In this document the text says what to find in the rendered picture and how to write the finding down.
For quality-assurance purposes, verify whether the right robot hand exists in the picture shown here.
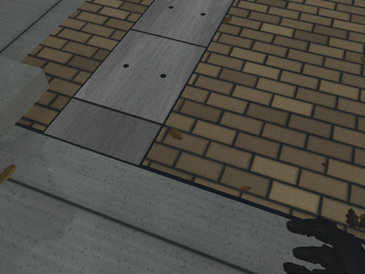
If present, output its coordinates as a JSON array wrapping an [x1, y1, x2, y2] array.
[[283, 216, 365, 274]]

